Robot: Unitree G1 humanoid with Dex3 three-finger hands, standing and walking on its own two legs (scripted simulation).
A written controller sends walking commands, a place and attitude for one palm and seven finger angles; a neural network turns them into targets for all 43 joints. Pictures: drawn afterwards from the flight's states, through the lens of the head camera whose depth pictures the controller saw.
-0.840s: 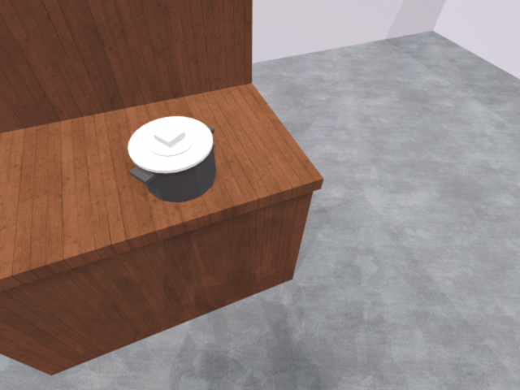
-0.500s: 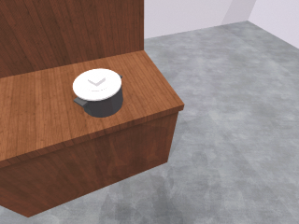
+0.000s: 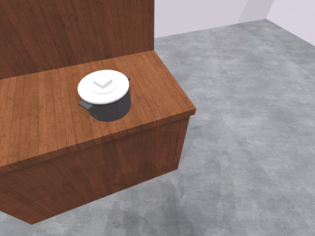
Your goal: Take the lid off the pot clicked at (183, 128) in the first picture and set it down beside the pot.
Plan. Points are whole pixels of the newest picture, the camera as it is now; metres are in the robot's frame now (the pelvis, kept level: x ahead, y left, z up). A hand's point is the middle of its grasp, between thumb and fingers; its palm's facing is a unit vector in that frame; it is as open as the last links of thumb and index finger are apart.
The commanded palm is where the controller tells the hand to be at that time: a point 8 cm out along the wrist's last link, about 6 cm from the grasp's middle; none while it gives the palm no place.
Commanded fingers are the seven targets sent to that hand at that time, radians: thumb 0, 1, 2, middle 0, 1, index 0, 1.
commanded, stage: turn to face it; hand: left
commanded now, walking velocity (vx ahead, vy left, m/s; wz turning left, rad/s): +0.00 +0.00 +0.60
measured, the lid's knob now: (102, 81) +0.61 +0.24 +0.02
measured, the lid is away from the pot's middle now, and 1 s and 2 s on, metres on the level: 0.00 0.00 0.00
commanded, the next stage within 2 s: take the last steps up to it in 0.68 s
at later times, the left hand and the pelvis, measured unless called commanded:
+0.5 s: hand out of the picture +0.02 +0.25 -0.18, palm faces +0.26 -0.94 -0.24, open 7.4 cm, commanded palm none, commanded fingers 0.00 0.90 0.90 -0.20 -0.30 -0.20 -0.30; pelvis -0.02 +0.03 +0.00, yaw +14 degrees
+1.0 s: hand out of the picture -0.03 +0.16 -0.16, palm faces +0.41 -0.88 -0.24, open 7.4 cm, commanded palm none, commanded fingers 0.00 0.90 0.90 -0.20 -0.30 -0.20 -0.30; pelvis +0.04 -0.01 +0.00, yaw +23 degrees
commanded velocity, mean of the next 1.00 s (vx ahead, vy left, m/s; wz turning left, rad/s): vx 0.06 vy -0.03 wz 0.28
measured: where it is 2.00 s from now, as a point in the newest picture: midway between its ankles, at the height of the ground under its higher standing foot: outside the picture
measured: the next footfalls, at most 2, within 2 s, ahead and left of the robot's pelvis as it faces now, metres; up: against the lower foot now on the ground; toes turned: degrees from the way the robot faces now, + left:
right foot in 0.76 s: +0.06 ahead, -0.10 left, +0.00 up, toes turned +19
left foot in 1.14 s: +0.07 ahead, +0.13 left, +0.00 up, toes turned +25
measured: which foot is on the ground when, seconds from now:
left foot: down 0.00-0.78, up 0.80-1.00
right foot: down 0.00-0.32, up 0.34-0.74, down 0.76-1.00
